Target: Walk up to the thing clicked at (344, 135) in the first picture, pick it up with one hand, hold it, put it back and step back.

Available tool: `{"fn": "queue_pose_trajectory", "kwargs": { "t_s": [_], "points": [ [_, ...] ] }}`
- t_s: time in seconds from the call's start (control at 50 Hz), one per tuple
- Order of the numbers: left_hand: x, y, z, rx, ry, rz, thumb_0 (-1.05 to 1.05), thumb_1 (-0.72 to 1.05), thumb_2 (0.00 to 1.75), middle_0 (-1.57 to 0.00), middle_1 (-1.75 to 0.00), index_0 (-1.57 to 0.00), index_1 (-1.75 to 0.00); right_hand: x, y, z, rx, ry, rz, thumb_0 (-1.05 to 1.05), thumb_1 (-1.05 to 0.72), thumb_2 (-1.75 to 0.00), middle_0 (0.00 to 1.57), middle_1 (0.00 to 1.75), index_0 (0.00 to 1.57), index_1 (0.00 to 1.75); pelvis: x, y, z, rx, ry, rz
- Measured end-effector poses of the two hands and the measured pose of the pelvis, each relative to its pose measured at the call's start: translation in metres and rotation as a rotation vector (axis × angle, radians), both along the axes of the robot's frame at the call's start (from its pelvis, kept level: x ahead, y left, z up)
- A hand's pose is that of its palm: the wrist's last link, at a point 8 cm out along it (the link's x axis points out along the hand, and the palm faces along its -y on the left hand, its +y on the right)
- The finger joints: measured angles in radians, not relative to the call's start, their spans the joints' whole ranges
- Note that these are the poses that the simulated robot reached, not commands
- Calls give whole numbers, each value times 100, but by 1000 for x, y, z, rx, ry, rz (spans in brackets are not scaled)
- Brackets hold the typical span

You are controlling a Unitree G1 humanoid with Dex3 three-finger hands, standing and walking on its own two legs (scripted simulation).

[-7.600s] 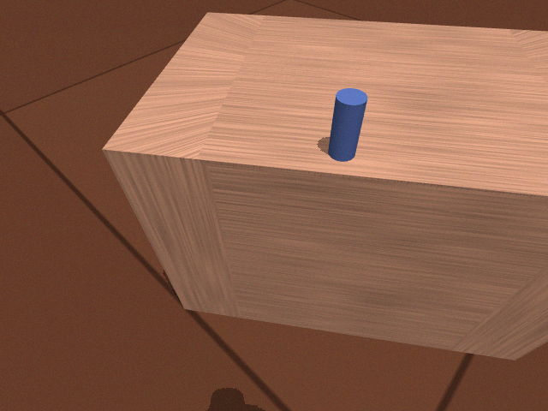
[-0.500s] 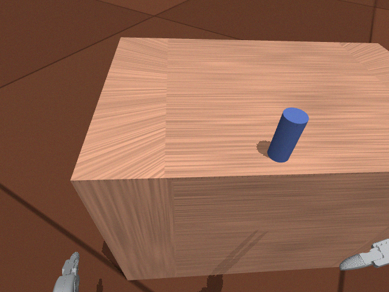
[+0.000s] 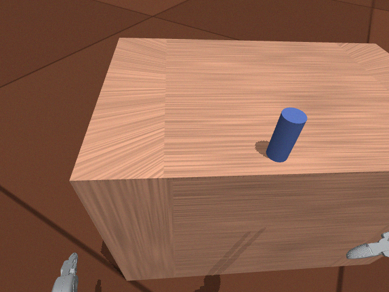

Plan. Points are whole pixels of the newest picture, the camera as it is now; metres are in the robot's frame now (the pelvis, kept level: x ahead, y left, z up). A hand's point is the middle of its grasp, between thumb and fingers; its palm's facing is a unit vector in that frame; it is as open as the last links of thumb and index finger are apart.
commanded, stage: go down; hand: right
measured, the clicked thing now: (284, 136) +0.43 -0.22 +0.09
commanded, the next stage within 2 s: none
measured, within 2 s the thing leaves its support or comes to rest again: neither
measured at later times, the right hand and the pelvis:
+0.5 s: hand out of the picture +0.25 -0.32 +0.20, palm faces +0.38 +0.87 -0.31, open 17.4 cm; pelvis +0.01 +0.00 +0.00, yaw +0 degrees
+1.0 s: hand out of the picture +0.28 -0.35 +0.19, palm faces +0.29 +0.94 -0.20, open 17.6 cm; pelvis +0.01 +0.00 +0.00, yaw +0 degrees
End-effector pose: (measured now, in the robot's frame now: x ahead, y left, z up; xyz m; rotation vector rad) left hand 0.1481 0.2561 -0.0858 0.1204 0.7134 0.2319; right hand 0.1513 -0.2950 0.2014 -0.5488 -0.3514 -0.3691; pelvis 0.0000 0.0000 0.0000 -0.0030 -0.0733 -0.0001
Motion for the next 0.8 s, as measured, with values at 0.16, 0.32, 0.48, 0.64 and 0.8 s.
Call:
{"fn": "queue_pose_trajectory", "kwargs": {
  "t_s": [0.16, 0.32, 0.48, 0.64, 0.8],
  "points": [
    [6, 8, 5, 32, -9, 33, -1, -52, 5, -6, -5, -6, -6, 5, -10, 3, 10, -72, -4, -1, 52, -5, 4, 6, 6, 6, 3, 1, -1, -1, 8, -1],
    [10, 7, 3, 55, 12, 39, -1, -52, 5, -5, -5, -6, -5, 28, -30, -4, 71, -20, 14, -2, 53, -6, 3, 6, 5, 6, 4, 2, -1, 2, 17, -3],
    [15, -1, 6, 77, -12, 37, -1, -52, 4, -5, -5, -6, -4, 57, -65, 3, 165, 36, 33, -2, 53, -6, 3, 5, 5, 6, 8, 1, -1, 4, 31, -7],
    [11, -10, -2, 94, 19, 0, -1, -52, 5, -5, -5, -6, -5, 77, -85, -2, 246, 119, 79, -2, 55, -5, 3, 5, 5, 5, 11, -4, -1, 5, 54, -4],
    [14, -6, 2, 132, 4, -7, -1, -53, 5, -5, -5, -6, -5, 85, -91, -4, 280, 128, 102, -2, 56, -5, 3, 5, 5, 5, 15, -6, -2, 7, 65, -1]
  ]
}}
